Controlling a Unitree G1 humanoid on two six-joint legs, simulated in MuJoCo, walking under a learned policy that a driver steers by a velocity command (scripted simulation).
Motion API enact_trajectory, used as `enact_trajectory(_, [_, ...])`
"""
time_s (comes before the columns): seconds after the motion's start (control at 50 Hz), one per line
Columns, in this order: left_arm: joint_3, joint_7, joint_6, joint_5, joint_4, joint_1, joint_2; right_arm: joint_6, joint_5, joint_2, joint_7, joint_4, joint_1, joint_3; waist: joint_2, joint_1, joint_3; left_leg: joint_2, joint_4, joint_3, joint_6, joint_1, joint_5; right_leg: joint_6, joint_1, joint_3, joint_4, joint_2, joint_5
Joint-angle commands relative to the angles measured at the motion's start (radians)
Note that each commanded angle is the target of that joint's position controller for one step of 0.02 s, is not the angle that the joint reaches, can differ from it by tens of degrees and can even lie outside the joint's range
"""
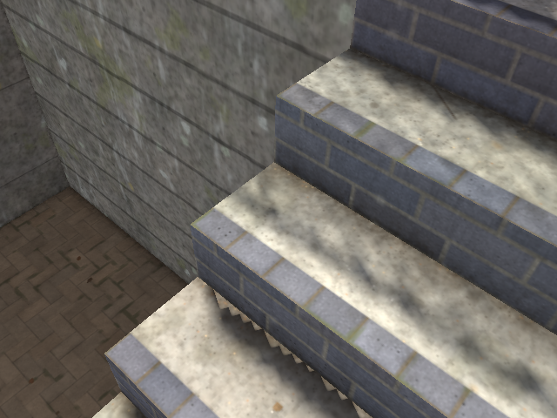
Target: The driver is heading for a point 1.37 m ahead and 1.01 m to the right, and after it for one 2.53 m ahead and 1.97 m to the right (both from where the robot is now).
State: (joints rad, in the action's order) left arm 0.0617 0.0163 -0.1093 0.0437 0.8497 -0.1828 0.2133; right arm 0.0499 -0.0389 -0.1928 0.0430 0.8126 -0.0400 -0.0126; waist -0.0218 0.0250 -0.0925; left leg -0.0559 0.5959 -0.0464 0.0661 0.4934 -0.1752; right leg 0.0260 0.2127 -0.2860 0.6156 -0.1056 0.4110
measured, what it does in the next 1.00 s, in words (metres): steps on the spot, turning right: right foot, then left foot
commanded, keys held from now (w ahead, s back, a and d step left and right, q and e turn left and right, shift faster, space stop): e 1.00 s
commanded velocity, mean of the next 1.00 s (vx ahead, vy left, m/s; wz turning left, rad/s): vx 0.01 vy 0.00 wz -0.40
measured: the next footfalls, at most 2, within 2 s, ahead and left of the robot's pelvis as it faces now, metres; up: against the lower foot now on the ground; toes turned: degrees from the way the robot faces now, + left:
right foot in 0.30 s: -0.03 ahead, -0.13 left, +0.00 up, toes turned -6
left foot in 0.66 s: +0.06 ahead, +0.07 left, +0.00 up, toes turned -14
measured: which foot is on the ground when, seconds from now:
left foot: down 0.00-0.36, up 0.38-0.64, down 0.66-1.00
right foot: up 0.00-0.28, down 0.30-0.66, up 0.68-1.00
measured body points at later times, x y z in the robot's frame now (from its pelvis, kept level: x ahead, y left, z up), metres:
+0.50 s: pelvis +0.00 -0.02 +0.01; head +0.01 -0.04 +0.46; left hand +0.08 +0.22 -0.11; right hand +0.20 -0.31 -0.05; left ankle +0.00 +0.10 -0.65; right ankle -0.07 -0.13 -0.72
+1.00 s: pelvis -0.01 +0.00 +0.02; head +0.01 -0.01 +0.47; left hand +0.24 +0.16 -0.09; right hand +0.06 -0.28 -0.07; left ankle +0.02 +0.08 -0.72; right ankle -0.11 -0.11 -0.59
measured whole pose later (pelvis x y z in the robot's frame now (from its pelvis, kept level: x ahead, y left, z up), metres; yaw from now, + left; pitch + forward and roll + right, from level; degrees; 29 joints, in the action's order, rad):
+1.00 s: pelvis -0.01 +0.00 +0.02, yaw -29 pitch +6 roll +1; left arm 0.06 0.05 -0.03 0.03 0.76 -0.22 0.27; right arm 0.06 -0.04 -0.16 0.01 0.64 -0.13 0.03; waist 0.03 -0.02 -0.09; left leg -0.04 0.43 -0.28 0.06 0.28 -0.25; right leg 0.15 0.71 0.09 1.41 -0.02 0.34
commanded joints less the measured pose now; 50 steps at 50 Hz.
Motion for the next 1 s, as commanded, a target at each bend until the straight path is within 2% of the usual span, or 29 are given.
enact_trajectory(0.02, [-0.012, 0.072, 0.007, -0.022, -0.029, -0.336, -0.027, 0.032, 0.030, -0.284, -0.034, 0.051, -0.386, -0.086, -0.304, -0.070, -0.355, -0.366, -0.167, 0.513, 0.421, -0.772, 1.021, 0.056, 0.388, 0.197, 0.631, 0.103, 0.310])
enact_trajectory(0.04, [0.010, 0.095, 0.019, -0.030, -0.012, -0.196, 0.037, 0.026, 0.003, -0.268, -0.021, 0.091, -0.394, -0.102, -0.143, -0.143, -0.165, -0.349, -0.168, 0.500, 0.359, -0.600, 0.907, 0.073, 0.554, 0.292, 1.070, 0.114, 0.327])
enact_trajectory(0.06, [0.018, 0.094, 0.017, -0.039, -0.001, -0.145, 0.051, 0.020, 0.008, -0.262, -0.010, 0.111, -0.365, -0.106, -0.046, -0.152, -0.114, -0.325, -0.159, 0.407, 0.284, -0.498, 0.706, 0.037, 0.655, 0.371, 1.319, 0.095, 0.320])
enact_trajectory(0.08, [-0.014, -0.013, 0.040, -0.101, -0.020, -0.101, -0.044, 0.033, -0.010, -0.055, -0.033, 0.011, -0.210, -0.028, 0.153, -0.042, -0.160, -0.286, -0.158, 0.244, 0.165, -0.415, 0.625, 0.024, 0.475, 0.371, 1.076, 0.042, 0.029])
enact_trajectory(0.1, [-0.021, -0.055, 0.060, -0.077, -0.030, -0.093, -0.023, 0.043, 0.000, -0.022, -0.042, 0.007, -0.136, -0.010, 0.113, -0.010, -0.067, -0.254, -0.203, 0.197, 0.099, -0.295, 0.491, 0.040, 0.429, 0.328, 0.972, 0.033, 0.005])
enact_trajectory(0.12, [-0.016, 0.054, 0.028, -0.001, 0.017, -0.161, -0.030, 0.017, 0.049, -0.068, -0.001, -0.051, 0.041, -0.008, -0.115, 0.059, 0.024, -0.210, -0.283, 0.159, 0.133, -0.033, 0.505, 0.050, 0.288, 0.422, 1.136, 0.033, 0.109])
enact_trajectory(0.18, [0.003, 0.132, 0.010, -0.038, 0.056, -0.319, 0.026, 0.023, 0.026, -0.039, 0.020, -0.189, 0.298, 0.025, 0.038, 0.162, -0.050, -0.137, -0.242, -0.017, 0.059, -0.001, 0.542, 0.139, 0.075, 0.361, 0.591, -0.002, -0.067])
enact_trajectory(0.2, [-0.008, 0.136, 0.008, -0.036, 0.039, -0.264, -0.007, 0.026, 0.026, -0.089, -0.001, -0.157, 0.247, 0.013, -0.025, 0.130, -0.050, -0.127, -0.214, -0.031, 0.070, -0.078, 0.571, 0.157, 0.051, 0.323, 0.377, -0.003, -0.087])
enact_trajectory(0.26, [0.003, 0.093, 0.016, -0.046, -0.050, -0.218, 0.047, -0.001, 0.012, -0.284, -0.035, -0.098, 0.004, -0.077, -0.093, -0.011, -0.044, -0.256, -0.213, 0.110, 0.227, -0.290, 0.359, 0.122, 0.086, 0.272, 0.127, 0.045, -0.086])
enact_trajectory(0.3, [0.009, 0.041, 0.008, -0.037, -0.074, -0.242, 0.039, -0.010, 0.026, -0.247, -0.034, -0.070, -0.096, -0.081, -0.075, -0.058, -0.029, -0.345, -0.218, 0.197, 0.263, -0.385, 0.281, 0.034, 0.159, 0.291, 0.052, 0.043, -0.159])
enact_trajectory(0.32, [0.005, 0.017, -0.002, -0.034, -0.090, -0.223, 0.020, -0.002, 0.040, -0.178, -0.041, -0.071, -0.101, -0.067, -0.026, -0.063, -0.012, -0.313, -0.202, 0.176, 0.206, -0.370, 0.187, -0.048, 0.169, 0.335, -0.005, 0.041, -0.248])
enact_trajectory(0.36, [0.008, 0.001, -0.019, -0.028, -0.122, -0.163, 0.061, 0.004, 0.051, -0.113, -0.062, -0.156, -0.015, -0.058, 0.135, -0.097, -0.038, -0.074, -0.020, -0.069, 0.028, -0.258, -0.074, -0.284, 0.133, 0.579, -0.173, -0.076, -0.509])
enact_trajectory(0.4, [0.047, 0.015, -0.030, -0.022, -0.117, -0.263, 0.150, 0.014, 0.049, -0.154, -0.075, -0.245, 0.147, -0.080, 0.345, 0.035, 0.040, 0.086, 0.180, -0.121, -0.072, 0.099, -0.252, -0.393, -0.044, 0.800, -0.276, -0.198, -0.520])
enact_trajectory(0.42, [0.049, 0.018, -0.037, -0.011, -0.101, -0.287, 0.137, 0.009, 0.040, -0.146, -0.070, -0.268, 0.211, -0.082, 0.315, 0.073, 0.045, 0.074, 0.354, -0.045, -0.082, 0.178, -0.349, -0.380, -0.083, 0.814, -0.288, -0.214, -0.523])
enact_trajectory(0.48, [0.044, 0.031, -0.025, -0.028, -0.148, -0.095, 0.135, 0.001, -0.001, -0.126, -0.081, -0.288, 0.145, -0.079, 0.161, -0.023, 0.020, 0.048, 0.663, 0.084, -0.046, 0.165, -0.393, -0.266, 0.004, 0.666, -0.208, -0.148, -0.656])
enact_trajectory(0.52, [0.029, 0.002, -0.004, -0.058, -0.170, -0.092, 0.104, 0.000, -0.009, -0.118, -0.102, -0.322, 0.140, -0.080, 0.059, -0.027, 0.013, 0.078, 0.441, 0.007, -0.086, 0.201, -0.393, -0.237, -0.072, 0.607, -0.187, -0.057, -0.616])
enact_trajectory(0.54, [0.032, -0.013, 0.005, -0.065, -0.169, -0.121, 0.127, -0.001, -0.015, -0.074, -0.100, -0.328, 0.147, -0.066, 0.093, -0.012, 0.016, 0.090, 0.268, -0.022, -0.114, 0.178, -0.380, -0.230, -0.119, 0.618, -0.189, -0.029, -0.562])
enact_trajectory(0.6, [0.054, 0.007, 0.036, -0.025, -0.234, 0.036, 0.209, 0.014, 0.035, -0.068, -0.078, -0.240, -0.022, -0.070, 0.177, -0.064, 0.042, 0.115, -0.037, -0.038, -0.104, -0.124, -0.081, -0.256, 0.045, 0.710, -0.199, -0.084, -0.572])
enact_trajectory(0.64, [0.039, 0.030, 0.065, -0.015, -0.214, 0.014, 0.170, 0.028, 0.032, -0.108, -0.075, -0.240, -0.049, -0.080, 0.124, -0.051, -0.048, 0.084, -0.169, -0.038, -0.050, -0.318, 0.102, -0.234, 0.094, 0.716, -0.161, -0.064, -0.498])
enact_trajectory(0.66, [0.025, 0.030, 0.076, -0.010, -0.196, -0.046, 0.118, 0.038, 0.021, -0.134, -0.080, -0.251, -0.063, -0.089, 0.061, -0.046, -0.089, 0.011, -0.179, 0.018, 0.012, -0.425, 0.228, -0.161, 0.152, 0.677, -0.070, 0.006, -0.332])
enact_trajectory(0.68, [-0.004, 0.031, 0.087, 0.000, -0.229, -0.115, 0.010, 0.051, -0.001, -0.237, -0.095, -0.252, -0.137, -0.112, -0.180, -0.004, -0.182, -0.194, -0.178, 0.274, 0.247, -0.623, 0.722, -0.034, 0.330, 0.525, 0.200, 0.177, 0.024])
enact_trajectory(0.7, [0.011, 0.032, 0.084, 0.019, -0.223, -0.148, 0.085, 0.041, -0.034, -0.271, -0.095, -0.279, -0.102, -0.124, -0.242, -0.025, -0.185, -0.430, -0.244, 0.558, 0.446, -0.643, 0.800, 0.077, 0.545, 0.491, 0.656, 0.225, 0.304])
enact_trajectory(0.72, [0.047, 0.026, 0.079, -0.008, -0.192, -0.144, 0.188, 0.047, -0.042, -0.231, -0.094, -0.273, -0.068, -0.110, -0.037, -0.017, -0.161, -0.433, -0.261, 0.549, 0.424, -0.527, 0.689, 0.115, 0.599, 0.499, 1.053, 0.229, 0.222])
enact_trajectory(0.76, [0.059, 0.012, 0.075, -0.039, -0.162, -0.131, 0.223, 0.026, -0.038, -0.110, -0.047, -0.322, 0.122, -0.035, -0.038, 0.036, -0.077, -0.295, -0.254, 0.268, 0.274, -0.261, 0.451, 0.082, 0.634, 0.555, 1.344, 0.226, -0.046])
enact_trajectory(0.78, [0.054, 0.015, 0.069, -0.029, -0.168, -0.106, 0.201, 0.010, -0.029, -0.058, -0.038, -0.316, 0.133, -0.002, 0.008, 0.044, -0.059, -0.258, -0.266, 0.182, 0.245, -0.230, 0.375, 0.063, 0.645, 0.552, 1.291, 0.211, -0.125])
enact_trajectory(0.82, [0.037, 0.016, 0.062, -0.024, -0.183, -0.026, 0.165, 0.001, -0.021, -0.025, -0.053, -0.311, 0.073, 0.020, 0.038, 0.000, -0.075, -0.191, -0.270, 0.087, 0.214, -0.309, 0.215, 0.077, 0.688, 0.507, 1.178, 0.176, -0.134])
enact_trajectory(0.86, [0.032, 0.017, 0.057, -0.033, -0.169, 0.001, 0.160, 0.008, -0.009, -0.064, -0.054, -0.289, -0.038, 0.010, -0.016, -0.067, -0.059, -0.200, -0.301, 0.076, 0.220, -0.405, 0.128, 0.098, 0.730, 0.510, 1.112, 0.175, -0.151])
enact_trajectory(0.96, [0.015, 0.037, 0.069, -0.013, -0.143, -0.050, 0.134, 0.029, 0.007, -0.107, -0.025, -0.281, 0.064, 0.005, -0.059, 0.003, -0.027, -0.220, -0.352, -0.039, 0.198, -0.256, 0.061, 0.134, 0.512, 0.332, 0.828, 0.077, -0.114])
enact_trajectory(1.0, [-0.011, 0.056, 0.074, -0.003, -0.181, 0.000, 0.099, 0.035, -0.002, -0.148, -0.036, -0.254, 0.053, -0.016, -0.062, -0.025, -0.006, -0.242, -0.326, -0.074, 0.193, -0.281, 0.050, 0.116, 0.422, 0.283, 0.538, 0.038, 0.066])
Velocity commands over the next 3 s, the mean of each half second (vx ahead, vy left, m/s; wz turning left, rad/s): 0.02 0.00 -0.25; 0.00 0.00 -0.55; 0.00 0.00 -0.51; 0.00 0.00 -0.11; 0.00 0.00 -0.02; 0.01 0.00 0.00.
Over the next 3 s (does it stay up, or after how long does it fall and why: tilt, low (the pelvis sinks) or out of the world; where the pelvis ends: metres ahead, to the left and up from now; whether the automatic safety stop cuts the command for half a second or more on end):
stays up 0.01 -0.03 0.02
